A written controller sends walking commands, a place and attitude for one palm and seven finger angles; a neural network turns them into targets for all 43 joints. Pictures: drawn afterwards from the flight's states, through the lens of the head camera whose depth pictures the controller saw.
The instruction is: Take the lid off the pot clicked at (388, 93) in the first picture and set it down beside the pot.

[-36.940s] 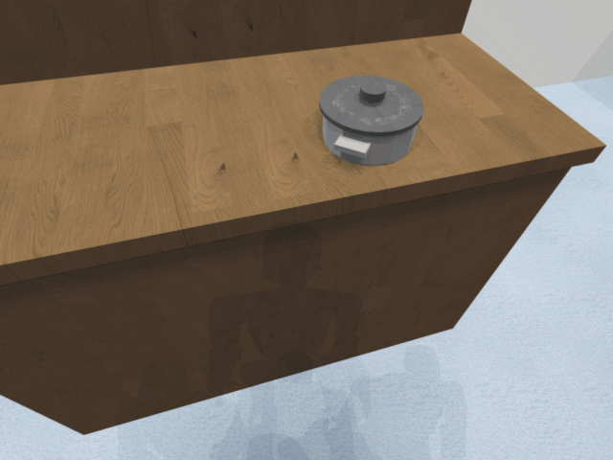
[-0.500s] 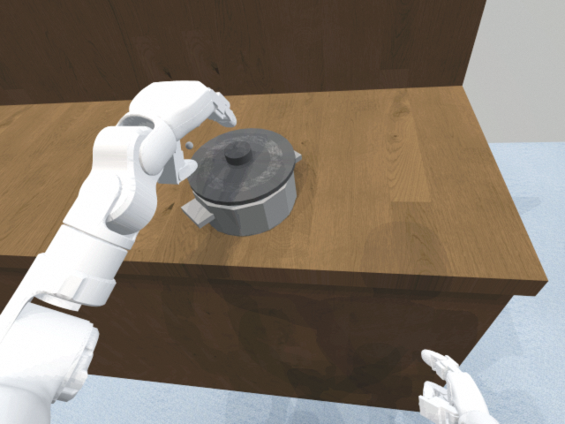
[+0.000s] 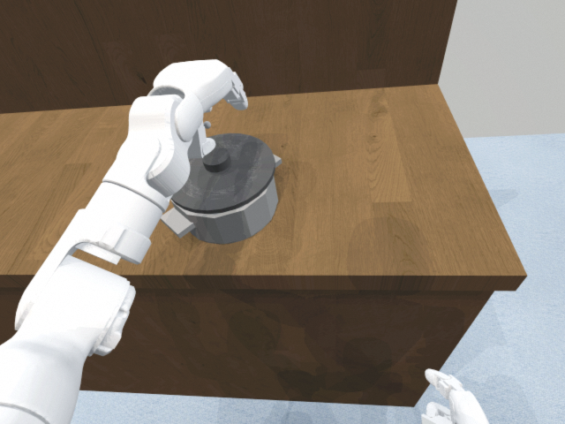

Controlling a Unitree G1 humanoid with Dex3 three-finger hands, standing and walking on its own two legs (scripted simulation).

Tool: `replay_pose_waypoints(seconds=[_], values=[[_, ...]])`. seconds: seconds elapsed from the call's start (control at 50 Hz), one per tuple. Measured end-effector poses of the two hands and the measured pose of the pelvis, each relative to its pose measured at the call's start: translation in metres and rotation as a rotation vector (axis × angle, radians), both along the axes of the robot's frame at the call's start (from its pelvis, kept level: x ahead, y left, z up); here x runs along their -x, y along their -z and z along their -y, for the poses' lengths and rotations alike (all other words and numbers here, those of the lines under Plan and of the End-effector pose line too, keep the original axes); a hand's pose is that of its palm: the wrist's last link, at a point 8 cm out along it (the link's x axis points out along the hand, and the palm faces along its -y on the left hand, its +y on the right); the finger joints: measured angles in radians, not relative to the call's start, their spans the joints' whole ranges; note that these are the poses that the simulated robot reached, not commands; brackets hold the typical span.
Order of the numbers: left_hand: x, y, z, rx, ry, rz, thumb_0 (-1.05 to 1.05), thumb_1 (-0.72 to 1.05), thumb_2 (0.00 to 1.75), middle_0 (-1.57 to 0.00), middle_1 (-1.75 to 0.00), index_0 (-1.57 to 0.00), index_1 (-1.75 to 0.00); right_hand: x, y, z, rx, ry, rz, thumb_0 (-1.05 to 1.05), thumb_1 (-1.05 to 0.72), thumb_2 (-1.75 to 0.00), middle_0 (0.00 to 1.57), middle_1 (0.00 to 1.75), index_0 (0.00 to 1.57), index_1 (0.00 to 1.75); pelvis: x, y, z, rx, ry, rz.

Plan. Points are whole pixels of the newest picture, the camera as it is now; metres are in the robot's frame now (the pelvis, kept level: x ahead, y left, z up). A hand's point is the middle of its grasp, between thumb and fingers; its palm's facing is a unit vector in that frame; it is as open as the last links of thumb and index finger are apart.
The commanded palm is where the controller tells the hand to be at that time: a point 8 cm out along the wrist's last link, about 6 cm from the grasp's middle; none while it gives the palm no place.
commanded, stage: move the open hand above the knob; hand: left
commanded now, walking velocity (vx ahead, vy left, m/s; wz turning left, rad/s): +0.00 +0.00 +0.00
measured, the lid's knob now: (216, 159) +0.46 +0.10 +0.15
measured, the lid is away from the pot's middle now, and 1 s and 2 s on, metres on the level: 0.01 0.01 0.01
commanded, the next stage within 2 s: lower the open fingers around the knob in 1.10 s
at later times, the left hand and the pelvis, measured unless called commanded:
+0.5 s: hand (183, 134) +0.43 +0.13 +0.23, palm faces -0.12 -0.02 -0.99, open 10.3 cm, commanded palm +0.40 +0.13 +0.29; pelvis +0.00 +0.01 +0.00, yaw +1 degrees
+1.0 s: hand (189, 132) +0.43 +0.12 +0.23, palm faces -0.08 -0.03 -1.00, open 10.3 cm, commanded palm +0.40 +0.13 +0.29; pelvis +0.00 +0.01 +0.00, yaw +0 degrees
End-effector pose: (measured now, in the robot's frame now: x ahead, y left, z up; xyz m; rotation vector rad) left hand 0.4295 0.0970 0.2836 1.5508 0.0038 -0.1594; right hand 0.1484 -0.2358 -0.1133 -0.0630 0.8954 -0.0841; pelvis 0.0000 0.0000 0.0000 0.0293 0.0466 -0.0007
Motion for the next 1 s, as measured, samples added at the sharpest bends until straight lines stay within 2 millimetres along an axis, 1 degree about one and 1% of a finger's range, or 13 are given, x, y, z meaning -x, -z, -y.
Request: replay_pose_waypoints(seconds=[0.08, 0.2, 0.3, 0.44, 0.6, 0.72, 0.84, 1.0], values=[[-0.005, 0.003, -0.005, 0.007, -0.019, -0.019, 0.0, -0.41, 1.66, -0.86, -0.08, -0.85, -0.08, 0.006, 0.001, 0.006, 0.015, 0.016, -0.016, 0.01, -0.91, -0.9, 0.2, 0.3, 0.2, 0.3, -0.001, 0.0, 0.001, 0.0, 0.004, -0.001], [-0.003, 0.004, -0.016, 0.007, -0.032, -0.029, 0.0, -0.41, 1.66, -0.86, -0.08, -0.85, -0.08, 0.007, -0.001, 0.01, 0.026, 0.026, -0.013, 0.01, -0.91, -0.9, 0.2, 0.3, 0.2, 0.3, -0.003, -0.001, 0.0, 0.002, 0.003, 0.002], [0.002, 0.005, -0.023, 0.001, -0.027, -0.033, 0.0, -0.41, 1.66, -0.86, -0.08, -0.85, -0.08, 0.0, -0.005, 0.008, 0.031, 0.013, 0.005, 0.01, -0.91, -0.9, 0.2, 0.3, 0.2, 0.3, -0.002, -0.001, -0.002, 0.004, -0.004, 0.005], [0.009, 0.002, -0.03, 0.002, -0.021, -0.02, 0.0, -0.41, 1.66, -0.86, -0.08, -0.85, -0.08, -0.014, -0.011, -0.005, 0.02, -0.017, 0.047, 0.01, -0.91, -0.9, 0.2, 0.3, 0.2, 0.3, -0.001, -0.001, -0.006, 0.005, -0.009, 0.008], [0.016, 0.002, -0.028, -0.004, 0.003, -0.01, 0.0, -0.41, 1.66, -0.86, -0.08, -0.85, -0.09, -0.027, -0.015, -0.023, -0.006, -0.052, 0.074, 0.01, -0.91, -0.9, 0.2, 0.3, 0.2, 0.3, 0.001, 0.0, -0.011, 0.007, -0.016, 0.012], [0.017, -0.002, -0.025, 0.007, 0.01, 0.008, 0.0, -0.41, 1.66, -0.86, -0.08, -0.86, -0.09, -0.026, -0.014, -0.03, -0.019, -0.061, 0.069, 0.01, -0.91, -0.9, 0.2, 0.3, 0.2, 0.3, 0.002, 0.0, -0.014, 0.007, -0.013, 0.012], [0.018, -0.001, -0.022, 0.003, 0.017, 0.015, 0.0, -0.41, 1.66, -0.86, -0.08, -0.85, -0.09, -0.02, -0.011, -0.029, -0.021, -0.054, 0.049, 0.01, -0.91, -0.9, 0.2, 0.3, 0.2, 0.3, 0.002, 0.0, -0.014, 0.007, -0.01, 0.012], [0.018, -0.001, -0.022, 0.017, 0.014, 0.025, 0.0, -0.41, 1.66, -0.86, -0.08, -0.85, -0.09, -0.012, -0.008, -0.019, -0.009, -0.032, 0.029, 0.01, -0.91, -0.9, 0.2, 0.3, 0.2, 0.3, 0.002, 0.0, -0.012, 0.006, -0.003, 0.013]])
